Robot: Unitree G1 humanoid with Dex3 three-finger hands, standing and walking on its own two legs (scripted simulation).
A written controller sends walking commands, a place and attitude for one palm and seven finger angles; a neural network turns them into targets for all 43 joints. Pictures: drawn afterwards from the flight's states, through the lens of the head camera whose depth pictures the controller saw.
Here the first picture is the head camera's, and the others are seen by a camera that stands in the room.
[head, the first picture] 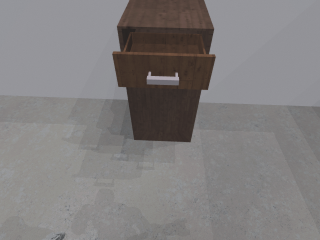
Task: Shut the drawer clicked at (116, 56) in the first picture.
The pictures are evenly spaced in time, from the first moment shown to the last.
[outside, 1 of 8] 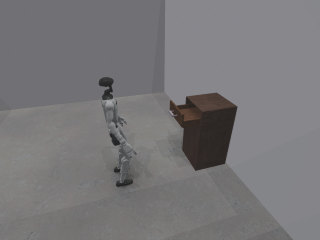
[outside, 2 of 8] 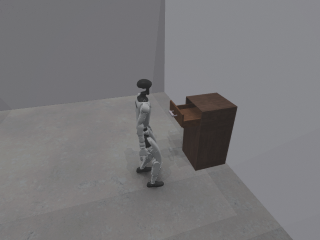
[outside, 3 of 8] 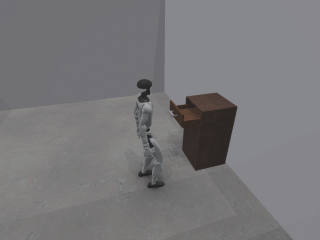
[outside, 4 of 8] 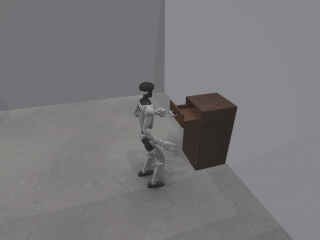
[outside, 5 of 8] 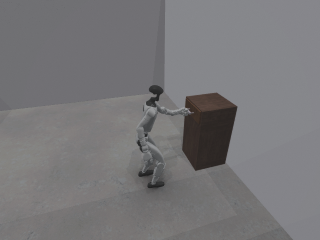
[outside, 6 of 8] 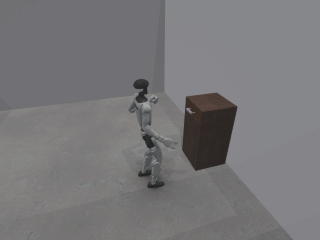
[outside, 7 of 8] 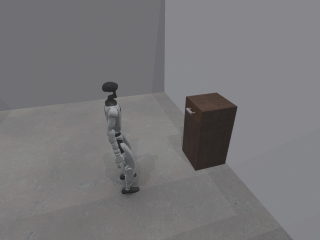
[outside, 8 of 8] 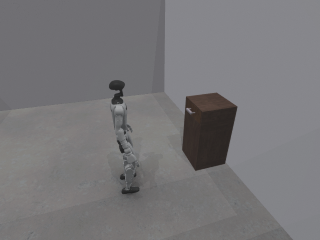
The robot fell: no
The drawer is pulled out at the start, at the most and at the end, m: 0.23 0.23 0.00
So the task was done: yes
